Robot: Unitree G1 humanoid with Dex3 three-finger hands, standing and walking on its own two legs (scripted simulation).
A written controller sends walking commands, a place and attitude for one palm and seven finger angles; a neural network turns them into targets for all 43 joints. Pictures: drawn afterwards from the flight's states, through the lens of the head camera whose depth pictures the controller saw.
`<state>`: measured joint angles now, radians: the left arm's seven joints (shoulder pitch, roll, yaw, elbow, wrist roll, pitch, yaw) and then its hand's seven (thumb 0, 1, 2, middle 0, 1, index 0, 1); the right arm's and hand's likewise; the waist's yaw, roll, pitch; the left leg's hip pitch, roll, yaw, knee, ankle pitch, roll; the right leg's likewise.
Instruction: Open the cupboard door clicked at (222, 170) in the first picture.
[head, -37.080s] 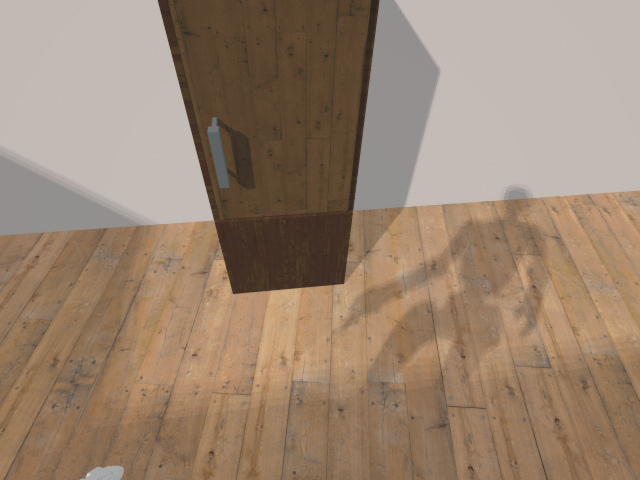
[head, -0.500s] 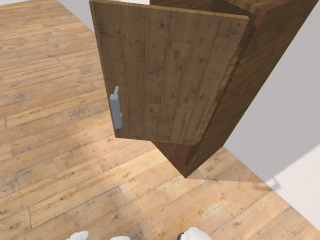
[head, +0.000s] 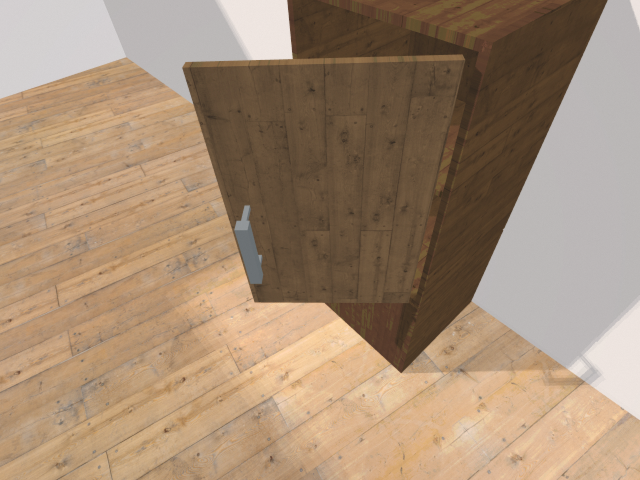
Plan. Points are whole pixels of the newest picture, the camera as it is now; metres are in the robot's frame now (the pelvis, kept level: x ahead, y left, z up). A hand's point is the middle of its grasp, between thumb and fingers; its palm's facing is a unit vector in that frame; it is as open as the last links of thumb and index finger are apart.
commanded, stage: come to a stop and stand still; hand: left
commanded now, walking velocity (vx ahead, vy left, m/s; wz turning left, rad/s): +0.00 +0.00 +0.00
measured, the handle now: (251, 245) +0.55 +0.17 -0.09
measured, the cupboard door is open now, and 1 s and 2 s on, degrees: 46 46 46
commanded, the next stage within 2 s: look again from close up in 0.38 s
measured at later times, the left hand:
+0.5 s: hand out of the picture +0.03 +0.15 -0.16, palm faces +0.01 -0.97 -0.23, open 7.3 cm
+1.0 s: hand out of the picture +0.04 +0.13 -0.16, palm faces +0.04 -0.97 -0.22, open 7.4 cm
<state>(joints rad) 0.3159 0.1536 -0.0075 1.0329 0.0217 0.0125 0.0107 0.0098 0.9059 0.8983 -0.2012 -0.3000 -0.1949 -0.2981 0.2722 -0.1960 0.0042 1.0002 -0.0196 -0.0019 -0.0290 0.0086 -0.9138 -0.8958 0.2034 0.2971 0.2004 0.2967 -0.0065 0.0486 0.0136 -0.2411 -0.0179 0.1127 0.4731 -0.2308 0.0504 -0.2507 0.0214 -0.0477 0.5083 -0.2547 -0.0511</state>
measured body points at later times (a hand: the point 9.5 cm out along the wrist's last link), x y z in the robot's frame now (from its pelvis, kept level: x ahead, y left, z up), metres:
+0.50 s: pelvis +0.02 -0.03 +0.01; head +0.04 -0.05 +0.46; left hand +0.03 +0.20 -0.14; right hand +0.00 -0.24 -0.16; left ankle +0.02 +0.09 -0.74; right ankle +0.01 -0.09 -0.74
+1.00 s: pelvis +0.04 -0.04 +0.01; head +0.05 -0.06 +0.46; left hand +0.04 +0.18 -0.15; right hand +0.06 -0.27 -0.16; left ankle +0.02 +0.09 -0.74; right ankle +0.01 -0.09 -0.74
